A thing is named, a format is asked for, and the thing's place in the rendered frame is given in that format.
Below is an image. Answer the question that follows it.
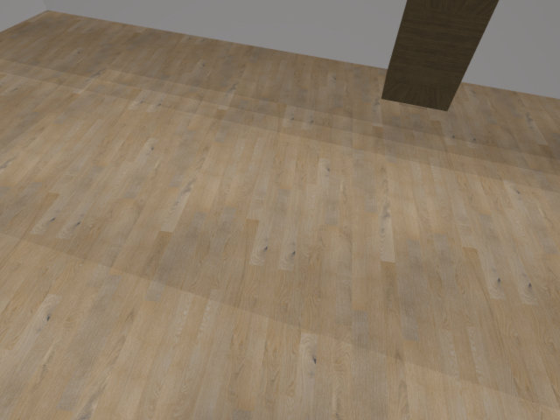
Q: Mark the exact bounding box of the cabinet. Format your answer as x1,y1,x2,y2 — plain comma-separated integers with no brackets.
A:
381,0,499,111

